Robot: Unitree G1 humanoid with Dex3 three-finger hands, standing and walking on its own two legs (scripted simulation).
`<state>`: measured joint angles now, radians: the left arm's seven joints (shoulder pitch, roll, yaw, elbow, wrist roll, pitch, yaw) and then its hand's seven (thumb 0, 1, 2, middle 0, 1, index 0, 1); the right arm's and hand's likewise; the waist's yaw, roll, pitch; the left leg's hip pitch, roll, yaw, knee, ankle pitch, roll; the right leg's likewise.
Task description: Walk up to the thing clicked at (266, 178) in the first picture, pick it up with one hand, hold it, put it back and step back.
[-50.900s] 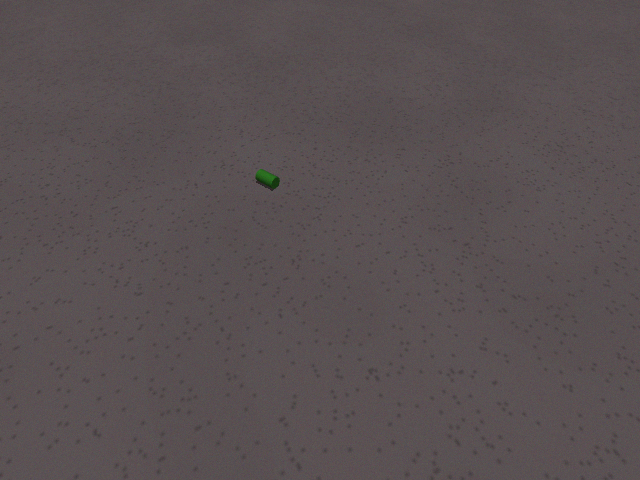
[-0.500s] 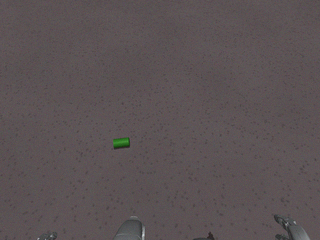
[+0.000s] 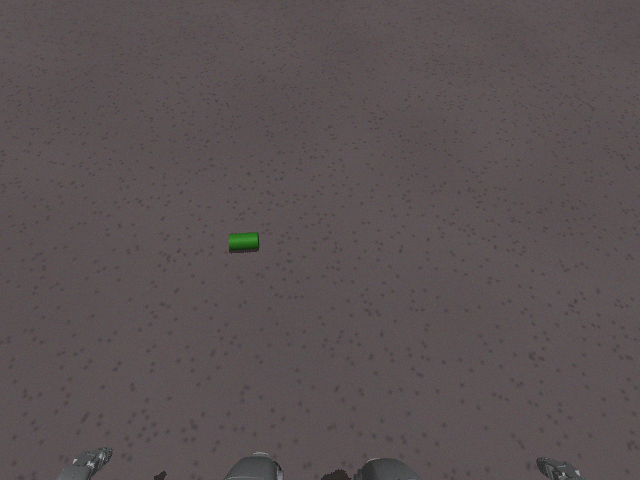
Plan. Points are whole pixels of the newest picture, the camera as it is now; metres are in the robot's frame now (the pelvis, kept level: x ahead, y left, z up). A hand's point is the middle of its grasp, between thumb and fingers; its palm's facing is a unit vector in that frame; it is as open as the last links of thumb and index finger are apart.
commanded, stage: step back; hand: left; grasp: from above
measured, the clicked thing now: (244, 241) +0.93 +0.29 -0.73
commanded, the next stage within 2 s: stand in 1.28 s
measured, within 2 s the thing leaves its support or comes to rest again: neither
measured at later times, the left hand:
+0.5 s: hand out of the picture -0.08 +0.26 -0.14, palm faces +0.08 -0.91 -0.41, open 7.4 cm
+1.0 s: hand out of the picture -0.07 +0.26 -0.15, palm faces +0.07 -0.93 -0.35, open 7.4 cm
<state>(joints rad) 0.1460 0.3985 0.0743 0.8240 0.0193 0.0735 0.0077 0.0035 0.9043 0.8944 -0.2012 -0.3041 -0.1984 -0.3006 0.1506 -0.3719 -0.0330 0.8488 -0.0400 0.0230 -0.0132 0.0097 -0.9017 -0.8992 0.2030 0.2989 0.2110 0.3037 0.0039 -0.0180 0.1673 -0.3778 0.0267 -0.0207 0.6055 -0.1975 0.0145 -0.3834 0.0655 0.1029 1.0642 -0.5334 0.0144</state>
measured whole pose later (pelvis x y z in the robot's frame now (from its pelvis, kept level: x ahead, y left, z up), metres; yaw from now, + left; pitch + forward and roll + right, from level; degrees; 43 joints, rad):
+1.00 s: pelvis -0.11 -0.01 +0.00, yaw +4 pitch -2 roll +0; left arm 0.19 0.38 0.04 1.03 0.02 -0.01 -0.01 0.01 0.90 0.89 -0.20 -0.30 -0.20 -0.30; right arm 0.18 -0.36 -0.04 1.03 -0.04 -0.02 0.02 0.01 -0.91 -0.90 0.20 0.30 0.21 0.30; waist 0.02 -0.03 0.07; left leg -0.27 0.00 0.00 0.59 -0.28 0.00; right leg -0.23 -0.03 0.00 0.61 -0.35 -0.01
